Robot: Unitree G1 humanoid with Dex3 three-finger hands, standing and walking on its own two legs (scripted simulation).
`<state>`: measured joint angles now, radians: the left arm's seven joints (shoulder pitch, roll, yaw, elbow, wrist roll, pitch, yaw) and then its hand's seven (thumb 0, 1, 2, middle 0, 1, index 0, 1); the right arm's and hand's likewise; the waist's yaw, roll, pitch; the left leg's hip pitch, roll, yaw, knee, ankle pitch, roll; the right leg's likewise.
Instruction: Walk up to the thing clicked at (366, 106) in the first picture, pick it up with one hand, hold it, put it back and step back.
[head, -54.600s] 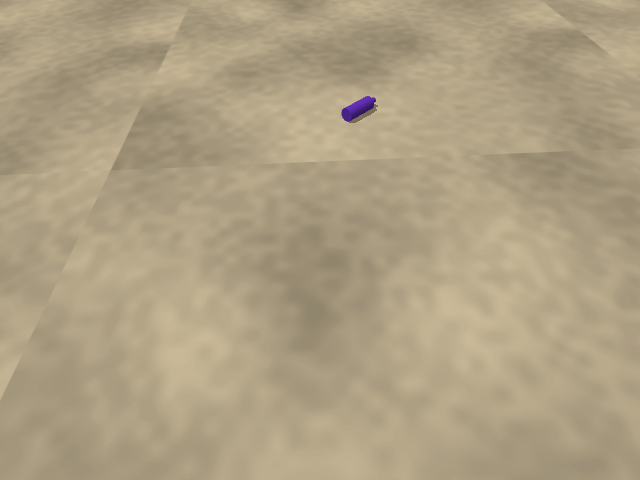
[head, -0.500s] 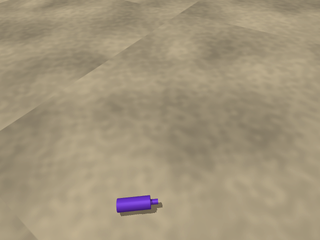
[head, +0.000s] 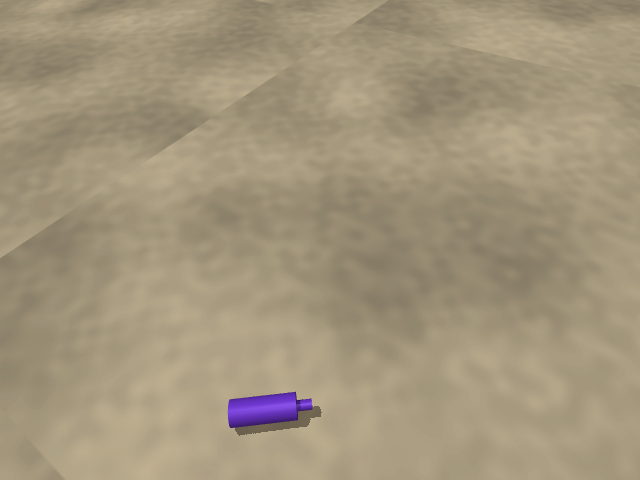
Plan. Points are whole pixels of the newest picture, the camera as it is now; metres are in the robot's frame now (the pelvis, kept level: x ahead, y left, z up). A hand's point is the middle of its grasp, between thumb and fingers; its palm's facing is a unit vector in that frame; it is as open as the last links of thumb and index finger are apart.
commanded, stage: stand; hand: left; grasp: from above
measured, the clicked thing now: (271, 408) +0.46 +0.17 -0.74
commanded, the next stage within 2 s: step back in 0.46 s
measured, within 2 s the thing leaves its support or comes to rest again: neither
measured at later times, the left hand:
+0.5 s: hand out of the picture +0.08 +0.25 -0.16, palm faces +0.00 -0.94 -0.34, open 7.3 cm
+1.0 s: hand out of the picture +0.04 +0.30 -0.18, palm faces -0.08 -0.92 -0.38, open 7.3 cm
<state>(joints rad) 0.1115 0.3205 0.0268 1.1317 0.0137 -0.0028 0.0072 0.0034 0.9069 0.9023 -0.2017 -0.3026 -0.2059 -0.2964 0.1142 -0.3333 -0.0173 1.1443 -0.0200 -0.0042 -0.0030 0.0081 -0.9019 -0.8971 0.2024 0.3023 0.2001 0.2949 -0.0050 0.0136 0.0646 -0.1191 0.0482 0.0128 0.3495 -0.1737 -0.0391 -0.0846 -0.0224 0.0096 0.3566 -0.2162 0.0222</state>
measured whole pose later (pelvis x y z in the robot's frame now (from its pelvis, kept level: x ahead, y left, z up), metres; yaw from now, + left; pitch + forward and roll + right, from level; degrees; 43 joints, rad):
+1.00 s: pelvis -0.09 +0.03 -0.02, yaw -3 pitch -1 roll -1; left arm 0.10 0.41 0.07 0.90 0.00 0.06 0.01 0.00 0.91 0.90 -0.20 -0.30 -0.20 -0.30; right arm 0.12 -0.37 -0.05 0.90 -0.03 0.02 0.00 0.01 -0.90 -0.90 0.21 0.30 0.20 0.30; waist -0.02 -0.04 0.19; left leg -0.39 0.04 0.04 0.59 -0.18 0.02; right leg -0.39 0.09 0.14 1.09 -0.52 0.01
